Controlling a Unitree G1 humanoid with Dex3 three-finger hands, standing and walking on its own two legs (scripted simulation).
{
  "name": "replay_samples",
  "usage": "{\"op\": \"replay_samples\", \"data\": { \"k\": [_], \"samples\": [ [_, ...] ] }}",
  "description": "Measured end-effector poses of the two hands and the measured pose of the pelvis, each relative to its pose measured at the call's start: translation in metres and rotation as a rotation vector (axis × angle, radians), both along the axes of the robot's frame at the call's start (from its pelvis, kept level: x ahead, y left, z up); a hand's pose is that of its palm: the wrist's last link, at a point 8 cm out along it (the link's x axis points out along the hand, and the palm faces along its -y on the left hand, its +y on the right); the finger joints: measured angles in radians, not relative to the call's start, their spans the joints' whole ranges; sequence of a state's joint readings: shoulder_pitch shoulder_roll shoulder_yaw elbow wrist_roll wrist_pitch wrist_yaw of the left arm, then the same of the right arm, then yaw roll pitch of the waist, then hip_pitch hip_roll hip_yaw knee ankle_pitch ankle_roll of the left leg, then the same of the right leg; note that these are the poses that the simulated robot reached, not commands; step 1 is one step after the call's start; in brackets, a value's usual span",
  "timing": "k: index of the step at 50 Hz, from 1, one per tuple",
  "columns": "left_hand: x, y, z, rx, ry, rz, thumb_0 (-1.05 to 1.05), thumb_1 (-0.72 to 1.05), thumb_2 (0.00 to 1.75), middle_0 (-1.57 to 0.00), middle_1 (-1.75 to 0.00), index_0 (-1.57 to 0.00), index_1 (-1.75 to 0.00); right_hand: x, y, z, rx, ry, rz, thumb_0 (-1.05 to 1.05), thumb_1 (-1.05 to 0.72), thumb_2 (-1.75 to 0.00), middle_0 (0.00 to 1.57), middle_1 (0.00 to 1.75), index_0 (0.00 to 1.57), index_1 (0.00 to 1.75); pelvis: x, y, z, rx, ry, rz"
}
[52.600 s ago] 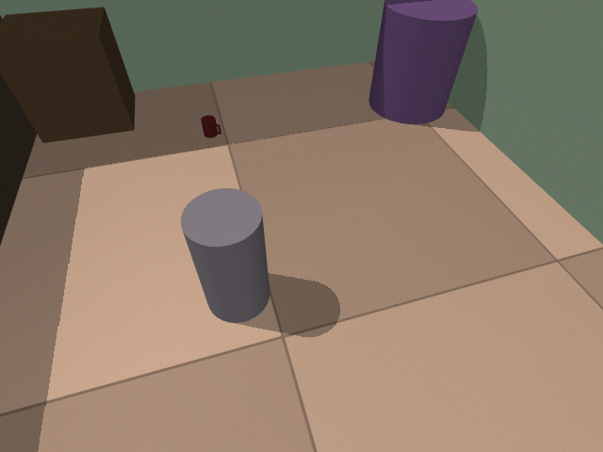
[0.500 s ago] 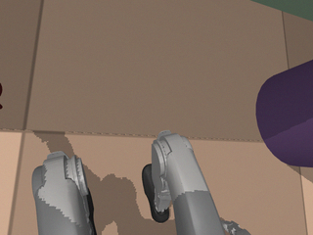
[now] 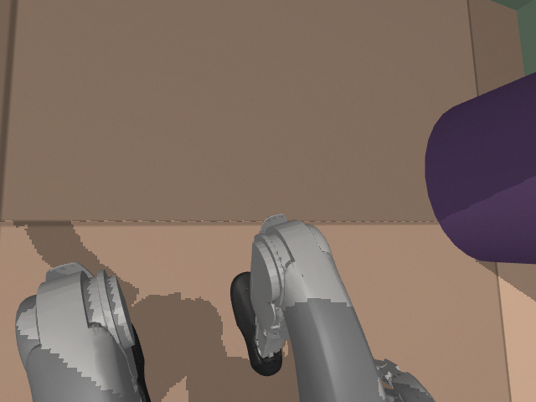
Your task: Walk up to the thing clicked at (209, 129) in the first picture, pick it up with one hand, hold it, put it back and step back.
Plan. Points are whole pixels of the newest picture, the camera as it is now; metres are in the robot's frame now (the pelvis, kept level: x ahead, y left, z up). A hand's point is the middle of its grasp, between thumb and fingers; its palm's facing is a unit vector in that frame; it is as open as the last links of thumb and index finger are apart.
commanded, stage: rest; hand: left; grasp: from above
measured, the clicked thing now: out of the picture +0.48 +0.35 -0.23
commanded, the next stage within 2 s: open in 1.12 s
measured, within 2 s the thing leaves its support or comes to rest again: rests again in 0.54 s
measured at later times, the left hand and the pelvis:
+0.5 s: hand out of the picture +0.48 +0.36 -0.22, palm faces -0.45 -0.11 -0.88, open 10.3 cm; pelvis +0.00 +0.00 -0.01, yaw -2 degrees
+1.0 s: hand out of the picture +0.48 +0.36 -0.23, palm faces -0.45 -0.11 -0.88, open 10.3 cm; pelvis +0.00 +0.01 -0.01, yaw -4 degrees
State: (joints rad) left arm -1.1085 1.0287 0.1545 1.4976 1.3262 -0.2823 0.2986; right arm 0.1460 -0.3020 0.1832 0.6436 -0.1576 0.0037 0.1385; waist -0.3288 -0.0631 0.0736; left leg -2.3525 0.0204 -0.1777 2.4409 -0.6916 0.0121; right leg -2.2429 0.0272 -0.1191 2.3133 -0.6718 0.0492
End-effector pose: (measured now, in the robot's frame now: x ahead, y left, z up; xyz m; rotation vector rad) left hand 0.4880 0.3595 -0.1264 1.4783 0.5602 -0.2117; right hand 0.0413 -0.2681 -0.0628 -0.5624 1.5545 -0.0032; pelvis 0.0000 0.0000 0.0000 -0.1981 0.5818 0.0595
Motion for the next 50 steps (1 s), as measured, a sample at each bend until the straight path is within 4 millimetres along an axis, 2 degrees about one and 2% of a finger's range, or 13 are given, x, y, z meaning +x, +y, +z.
{"op": "replay_samples", "data": {
  "k": [24, 39, 50],
  "samples": [
    [0.0, -0.001, -0.039, -0.017, -0.016, -0.005, 0.0, -0.09, 0.7, -0.5, -0.92, -0.57, -0.86, 0.001, 0.005, 0.01, -0.035, -0.004, 0.072, 0.0, -0.91, -0.9, 0.2, 0.3, 0.21, 0.3, -0.001, 0.004, -0.011, -0.037, -0.042, -0.018],
    [0.001, -0.002, -0.049, -0.001, -0.011, 0.015, 0.0, -0.08, 0.7, -0.5, -0.92, -0.57, -0.86, -0.007, 0.011, 0.01, -0.03, -0.016, 0.093, 0.0, -0.91, -0.9, 0.2, 0.3, 0.21, 0.3, -0.004, 0.005, -0.015, -0.049, -0.066, -0.03],
    [0.002, 0.001, -0.05, -0.003, -0.013, 0.019, 0.0, -0.09, 0.7, -0.51, -0.92, -0.57, -0.86, -0.003, 0.014, 0.01, -0.024, -0.022, 0.117, 0.0, -0.91, -0.9, 0.2, 0.3, 0.21, 0.3, -0.004, 0.006, -0.015, -0.055, -0.073, -0.034]
  ]
}}
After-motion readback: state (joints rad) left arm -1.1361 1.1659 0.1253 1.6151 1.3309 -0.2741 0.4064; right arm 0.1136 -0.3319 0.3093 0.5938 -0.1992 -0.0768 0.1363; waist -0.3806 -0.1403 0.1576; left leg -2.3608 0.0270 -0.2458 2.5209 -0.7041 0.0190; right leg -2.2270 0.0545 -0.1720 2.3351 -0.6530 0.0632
